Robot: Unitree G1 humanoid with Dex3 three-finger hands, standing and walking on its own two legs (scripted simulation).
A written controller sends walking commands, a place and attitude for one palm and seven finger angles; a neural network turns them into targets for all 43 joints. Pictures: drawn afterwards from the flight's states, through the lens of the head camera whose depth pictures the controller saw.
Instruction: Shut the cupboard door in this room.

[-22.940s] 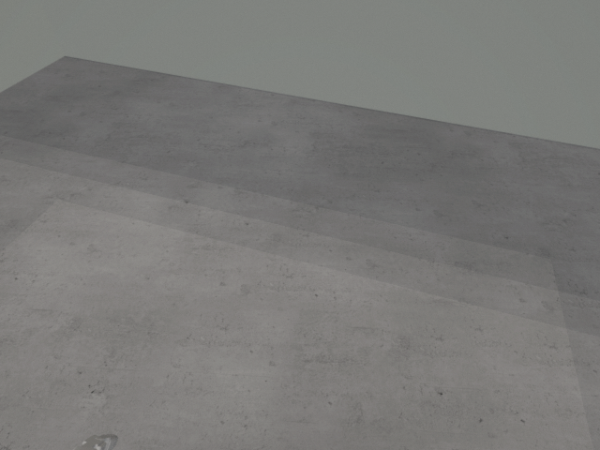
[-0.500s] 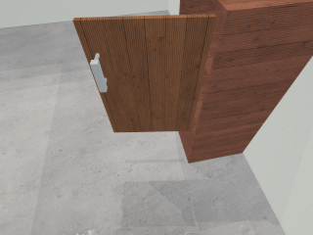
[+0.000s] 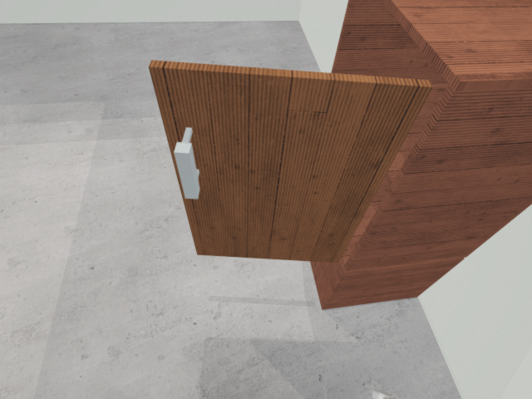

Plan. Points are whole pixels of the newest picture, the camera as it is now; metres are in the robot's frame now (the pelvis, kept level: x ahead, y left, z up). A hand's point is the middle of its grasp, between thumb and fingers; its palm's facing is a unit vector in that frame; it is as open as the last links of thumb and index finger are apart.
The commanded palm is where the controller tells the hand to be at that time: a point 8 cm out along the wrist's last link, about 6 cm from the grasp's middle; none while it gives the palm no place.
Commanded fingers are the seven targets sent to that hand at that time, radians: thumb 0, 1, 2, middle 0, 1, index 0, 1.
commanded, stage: come to a stop and stand still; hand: left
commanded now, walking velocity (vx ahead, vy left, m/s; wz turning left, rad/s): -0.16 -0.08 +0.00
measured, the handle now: (190, 163) +0.48 +0.19 +0.03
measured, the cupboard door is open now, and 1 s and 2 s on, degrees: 80 80 80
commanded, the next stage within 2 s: look again from close up in 0.84 s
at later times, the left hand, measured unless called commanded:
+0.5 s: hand out of the picture +0.02 +0.13 -0.16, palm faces +0.05 -0.97 -0.26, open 7.3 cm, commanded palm none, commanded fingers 0.00 0.90 0.90 -0.20 -0.30 -0.20 -0.30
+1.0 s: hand out of the picture -0.05 +0.14 -0.18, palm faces +0.01 -0.98 -0.20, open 7.3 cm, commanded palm none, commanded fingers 0.00 0.90 0.90 -0.20 -0.30 -0.20 -0.30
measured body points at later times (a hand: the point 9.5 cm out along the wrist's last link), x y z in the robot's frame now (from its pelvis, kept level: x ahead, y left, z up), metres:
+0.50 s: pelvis -0.03 -0.06 +0.00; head +0.00 -0.09 +0.45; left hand +0.02 +0.18 -0.14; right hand +0.00 -0.32 -0.16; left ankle -0.07 +0.07 -0.69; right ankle -0.01 -0.18 -0.74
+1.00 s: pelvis -0.05 -0.03 +0.00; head -0.03 -0.03 +0.45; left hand -0.05 +0.19 -0.16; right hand -0.02 -0.26 -0.16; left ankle -0.08 +0.08 -0.74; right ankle -0.04 -0.16 -0.74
